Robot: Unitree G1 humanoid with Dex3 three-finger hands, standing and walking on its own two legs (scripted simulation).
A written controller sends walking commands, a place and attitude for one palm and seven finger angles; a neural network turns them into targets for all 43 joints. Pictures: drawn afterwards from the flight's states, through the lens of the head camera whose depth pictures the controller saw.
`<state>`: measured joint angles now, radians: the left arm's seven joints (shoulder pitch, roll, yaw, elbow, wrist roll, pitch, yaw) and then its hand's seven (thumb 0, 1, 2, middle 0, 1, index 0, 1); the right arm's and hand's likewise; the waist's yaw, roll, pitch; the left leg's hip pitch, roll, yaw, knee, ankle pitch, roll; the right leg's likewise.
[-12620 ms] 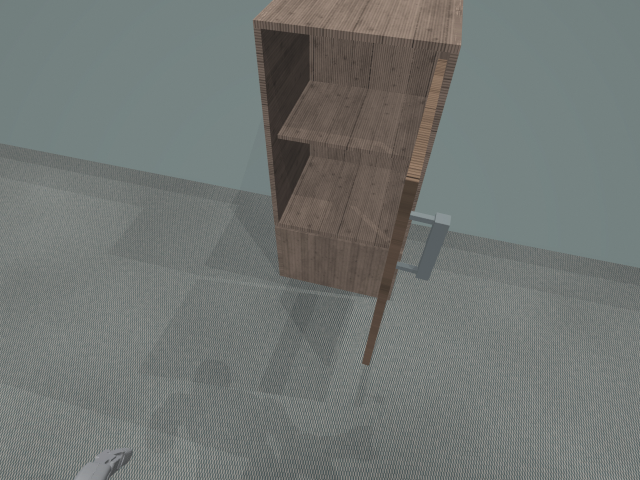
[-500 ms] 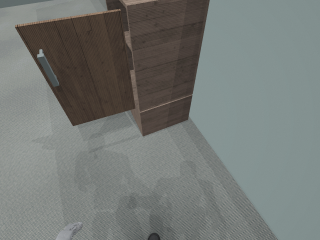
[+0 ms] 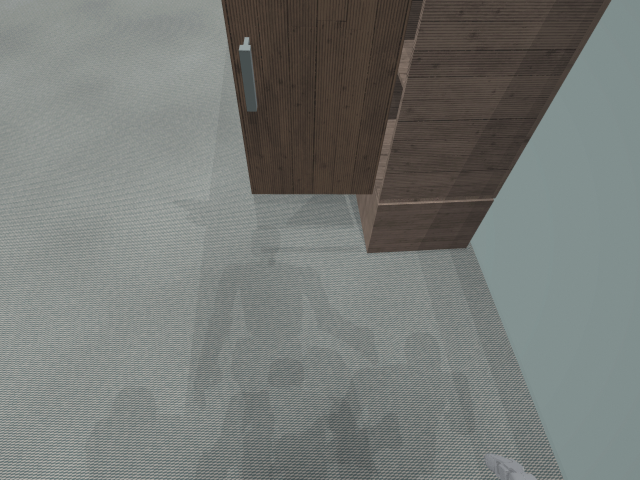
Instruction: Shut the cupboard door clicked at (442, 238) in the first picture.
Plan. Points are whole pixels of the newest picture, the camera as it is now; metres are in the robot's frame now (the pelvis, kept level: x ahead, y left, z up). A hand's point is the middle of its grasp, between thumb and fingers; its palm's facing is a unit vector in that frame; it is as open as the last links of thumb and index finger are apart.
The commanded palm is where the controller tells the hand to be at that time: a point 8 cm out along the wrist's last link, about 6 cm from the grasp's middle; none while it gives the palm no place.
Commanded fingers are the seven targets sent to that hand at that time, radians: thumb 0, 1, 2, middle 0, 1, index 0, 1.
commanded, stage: take the last steps up to it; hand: left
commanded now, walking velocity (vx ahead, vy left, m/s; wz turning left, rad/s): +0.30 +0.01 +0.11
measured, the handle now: (249, 75) +0.90 +0.26 -0.02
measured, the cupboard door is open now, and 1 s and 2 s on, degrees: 87 87 87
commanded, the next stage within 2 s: come to a stop and stand still in 1.30 s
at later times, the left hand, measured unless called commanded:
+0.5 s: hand out of the picture +0.12 +0.17 -0.15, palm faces +0.09 -0.97 -0.23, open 7.4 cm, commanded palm none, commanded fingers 0.00 0.90 0.90 -0.20 -0.30 -0.20 -0.30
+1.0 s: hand out of the picture +0.10 +0.19 -0.17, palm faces +0.19 -0.98 -0.11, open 7.4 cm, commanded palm none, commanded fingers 0.00 0.90 0.90 -0.20 -0.30 -0.20 -0.30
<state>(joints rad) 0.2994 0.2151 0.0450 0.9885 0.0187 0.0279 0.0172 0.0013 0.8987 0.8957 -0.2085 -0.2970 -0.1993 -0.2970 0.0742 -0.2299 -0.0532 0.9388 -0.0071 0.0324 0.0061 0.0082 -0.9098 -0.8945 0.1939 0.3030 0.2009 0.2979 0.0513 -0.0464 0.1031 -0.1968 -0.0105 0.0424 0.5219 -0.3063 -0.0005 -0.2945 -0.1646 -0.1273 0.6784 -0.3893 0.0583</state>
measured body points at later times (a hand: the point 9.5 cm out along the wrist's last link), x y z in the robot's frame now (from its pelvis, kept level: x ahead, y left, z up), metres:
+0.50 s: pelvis +0.07 -0.02 +0.00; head +0.07 -0.05 +0.45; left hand +0.12 +0.22 -0.13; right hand +0.03 -0.27 -0.17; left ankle -0.01 +0.10 -0.68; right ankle +0.11 -0.11 -0.73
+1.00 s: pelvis +0.21 +0.05 +0.00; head +0.23 +0.07 +0.45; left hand +0.09 +0.24 -0.16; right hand +0.32 -0.17 -0.14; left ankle +0.24 +0.15 -0.73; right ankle +0.12 -0.10 -0.69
